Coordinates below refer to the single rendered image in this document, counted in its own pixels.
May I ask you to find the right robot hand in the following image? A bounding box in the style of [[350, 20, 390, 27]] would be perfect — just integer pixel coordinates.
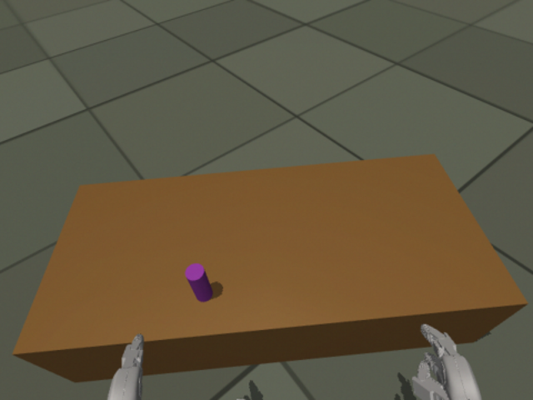
[[412, 324, 482, 400]]

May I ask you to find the left robot hand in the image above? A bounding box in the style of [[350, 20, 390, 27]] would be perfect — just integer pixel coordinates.
[[107, 334, 144, 400]]

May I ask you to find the can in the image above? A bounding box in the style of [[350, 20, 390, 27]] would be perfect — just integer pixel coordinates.
[[185, 263, 213, 302]]

